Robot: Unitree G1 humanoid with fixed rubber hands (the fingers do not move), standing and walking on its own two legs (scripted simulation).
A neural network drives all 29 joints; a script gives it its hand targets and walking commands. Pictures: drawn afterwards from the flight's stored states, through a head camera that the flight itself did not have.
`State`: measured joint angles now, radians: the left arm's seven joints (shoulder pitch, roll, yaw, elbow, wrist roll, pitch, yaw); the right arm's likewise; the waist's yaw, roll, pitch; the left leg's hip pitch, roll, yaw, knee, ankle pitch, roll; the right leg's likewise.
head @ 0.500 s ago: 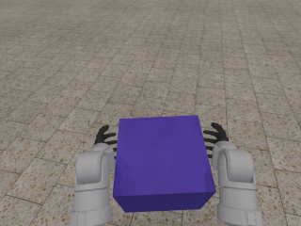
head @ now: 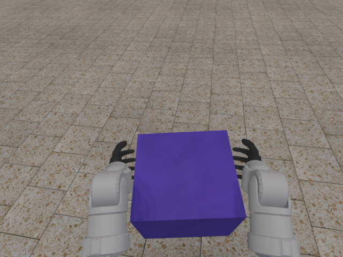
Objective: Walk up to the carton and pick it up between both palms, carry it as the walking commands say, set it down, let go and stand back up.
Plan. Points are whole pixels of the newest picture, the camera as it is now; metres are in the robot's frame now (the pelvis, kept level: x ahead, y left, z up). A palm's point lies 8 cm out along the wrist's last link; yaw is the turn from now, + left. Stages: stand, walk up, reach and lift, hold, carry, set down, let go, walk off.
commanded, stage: carry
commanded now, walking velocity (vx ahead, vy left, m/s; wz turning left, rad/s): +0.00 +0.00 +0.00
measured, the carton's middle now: (184, 186) +0.30 -0.01 -0.01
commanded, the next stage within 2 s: none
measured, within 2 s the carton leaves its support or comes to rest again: neither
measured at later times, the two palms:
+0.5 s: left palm (114, 165) +0.31 +0.16 +0.07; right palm (244, 161) +0.31 -0.15 +0.07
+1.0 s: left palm (118, 162) +0.32 +0.15 +0.07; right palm (245, 158) +0.33 -0.16 +0.06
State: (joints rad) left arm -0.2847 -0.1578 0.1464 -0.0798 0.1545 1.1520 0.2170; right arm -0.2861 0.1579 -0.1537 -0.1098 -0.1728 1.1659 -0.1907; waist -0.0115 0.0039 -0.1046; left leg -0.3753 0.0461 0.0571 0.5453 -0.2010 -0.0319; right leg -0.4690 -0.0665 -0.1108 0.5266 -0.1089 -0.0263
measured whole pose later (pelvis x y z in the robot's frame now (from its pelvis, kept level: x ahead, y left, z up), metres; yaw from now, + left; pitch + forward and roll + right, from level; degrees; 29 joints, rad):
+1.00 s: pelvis +0.05 +0.00 +0.00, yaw +1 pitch +2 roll +1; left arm -0.19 -0.14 0.14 -0.03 0.18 0.95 0.09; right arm -0.19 0.14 -0.14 -0.05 -0.19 0.95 -0.10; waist -0.01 0.01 -0.09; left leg -0.31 0.06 0.03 0.54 -0.26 -0.05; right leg -0.40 -0.06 -0.14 0.54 -0.17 -0.03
